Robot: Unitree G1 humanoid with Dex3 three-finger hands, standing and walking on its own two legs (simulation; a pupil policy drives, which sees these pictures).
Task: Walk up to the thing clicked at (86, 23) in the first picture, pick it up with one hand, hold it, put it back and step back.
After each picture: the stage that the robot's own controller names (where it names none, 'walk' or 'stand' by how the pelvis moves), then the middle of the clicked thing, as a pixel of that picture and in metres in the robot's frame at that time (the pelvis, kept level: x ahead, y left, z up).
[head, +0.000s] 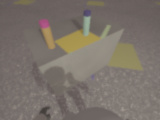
stand; (86, 23) +0.90 +0.08 +0.12
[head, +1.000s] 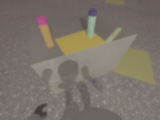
rise first; (91, 24) +0.82 +0.06 +0.13
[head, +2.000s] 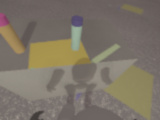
rise first; (76, 35) +0.56 +0.16 +0.15
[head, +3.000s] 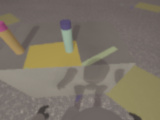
stand; (67, 38) +0.55 +0.21 +0.14
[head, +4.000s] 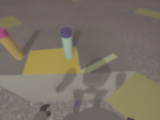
stand; (67, 45) +0.51 +0.20 +0.12
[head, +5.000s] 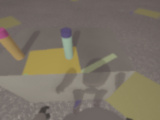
stand; (67, 45) +0.51 +0.20 +0.11
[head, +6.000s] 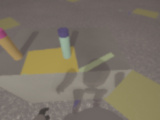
stand; (65, 44) +0.52 +0.22 +0.11
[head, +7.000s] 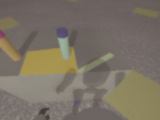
stand; (64, 45) +0.51 +0.22 +0.11
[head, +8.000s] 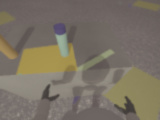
rise first; (62, 42) +0.51 +0.24 +0.12
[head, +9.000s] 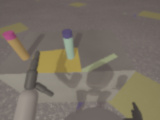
go down; (69, 45) +0.52 +0.23 +0.12
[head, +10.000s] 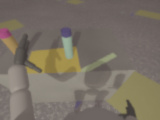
go down; (67, 44) +0.52 +0.21 +0.12
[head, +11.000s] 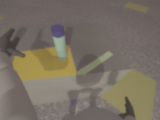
go down; (60, 45) +0.48 +0.21 +0.13
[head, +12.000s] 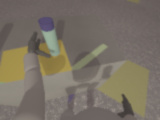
close in; (51, 39) +0.50 +0.23 +0.14
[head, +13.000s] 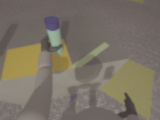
lift; (55, 39) +0.50 +0.21 +0.16
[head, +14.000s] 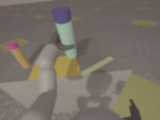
lift; (67, 37) +0.34 +0.13 +0.35
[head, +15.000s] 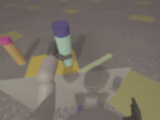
hold; (64, 47) +0.33 +0.15 +0.28
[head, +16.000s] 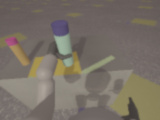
hold; (64, 47) +0.33 +0.16 +0.29
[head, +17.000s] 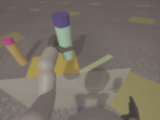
crouch; (65, 40) +0.36 +0.15 +0.31
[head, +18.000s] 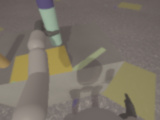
crouch; (51, 24) +0.49 +0.20 +0.30
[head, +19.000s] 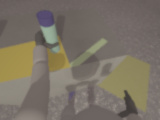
lower; (51, 36) +0.50 +0.21 +0.17
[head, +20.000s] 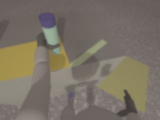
lower; (52, 37) +0.49 +0.21 +0.16
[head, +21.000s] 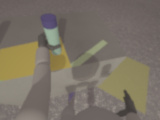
lower; (53, 38) +0.49 +0.21 +0.16
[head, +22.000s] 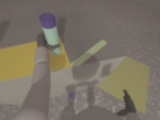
lower; (52, 37) +0.49 +0.21 +0.16
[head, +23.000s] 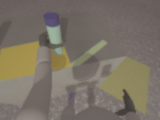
open; (55, 37) +0.50 +0.20 +0.16
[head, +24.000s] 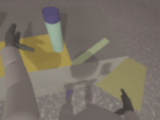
sink last; (55, 34) +0.49 +0.19 +0.17
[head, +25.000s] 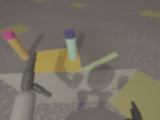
sink last; (71, 46) +0.50 +0.20 +0.14
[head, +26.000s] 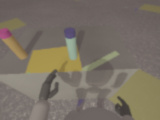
stand; (71, 45) +0.49 +0.19 +0.12
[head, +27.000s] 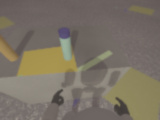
stand; (66, 46) +0.49 +0.20 +0.12
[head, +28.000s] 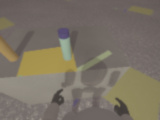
stand; (65, 46) +0.49 +0.21 +0.12
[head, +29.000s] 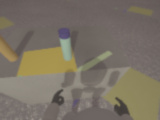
stand; (66, 46) +0.49 +0.20 +0.12
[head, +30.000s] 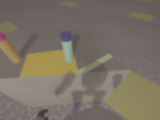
walk; (67, 48) +0.49 +0.20 +0.12
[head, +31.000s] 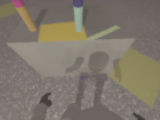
walk; (78, 17) +0.76 +0.15 +0.14
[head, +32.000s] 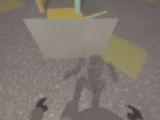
walk; (77, 1) +1.16 +0.23 +0.14
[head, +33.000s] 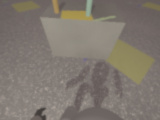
stand; (89, 5) +1.26 +0.11 +0.14
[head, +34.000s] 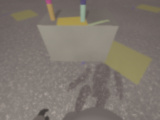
stand; (82, 11) +1.25 +0.15 +0.12
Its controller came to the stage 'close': yes
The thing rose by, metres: 0.22
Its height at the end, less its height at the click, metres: +0.00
